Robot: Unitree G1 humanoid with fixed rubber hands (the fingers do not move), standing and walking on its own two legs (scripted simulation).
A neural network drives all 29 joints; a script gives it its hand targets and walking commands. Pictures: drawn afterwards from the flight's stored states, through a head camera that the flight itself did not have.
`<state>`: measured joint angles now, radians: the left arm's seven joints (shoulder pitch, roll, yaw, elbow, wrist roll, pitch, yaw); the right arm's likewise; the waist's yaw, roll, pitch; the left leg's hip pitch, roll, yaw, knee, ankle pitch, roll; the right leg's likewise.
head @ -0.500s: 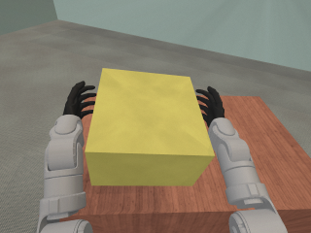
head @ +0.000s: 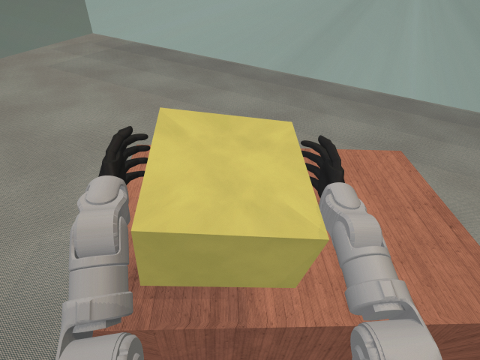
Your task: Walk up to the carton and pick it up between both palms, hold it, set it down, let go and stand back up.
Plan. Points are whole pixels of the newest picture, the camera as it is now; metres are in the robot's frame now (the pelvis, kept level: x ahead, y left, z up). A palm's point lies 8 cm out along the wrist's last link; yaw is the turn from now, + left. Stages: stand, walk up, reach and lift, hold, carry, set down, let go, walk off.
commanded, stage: hold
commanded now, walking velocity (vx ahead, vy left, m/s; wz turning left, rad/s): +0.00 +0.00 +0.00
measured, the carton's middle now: (225, 194) +0.37 +0.01 +0.13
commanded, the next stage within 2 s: set down in 0.48 s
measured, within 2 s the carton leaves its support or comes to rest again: neither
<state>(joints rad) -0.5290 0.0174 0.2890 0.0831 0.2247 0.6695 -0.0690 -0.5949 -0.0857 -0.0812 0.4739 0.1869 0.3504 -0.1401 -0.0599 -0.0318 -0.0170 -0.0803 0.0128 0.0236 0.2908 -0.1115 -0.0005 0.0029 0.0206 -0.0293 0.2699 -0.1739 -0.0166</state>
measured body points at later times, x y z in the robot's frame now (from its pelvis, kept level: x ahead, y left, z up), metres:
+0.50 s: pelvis +0.01 +0.00 +0.00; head -0.04 +0.02 +0.45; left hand +0.37 +0.18 +0.18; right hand +0.38 -0.17 +0.17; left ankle +0.04 +0.12 -0.75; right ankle -0.01 -0.10 -0.75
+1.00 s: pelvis +0.01 -0.01 +0.00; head -0.02 +0.01 +0.45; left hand +0.37 +0.18 +0.15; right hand +0.38 -0.16 +0.12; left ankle +0.04 +0.12 -0.75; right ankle -0.01 -0.10 -0.75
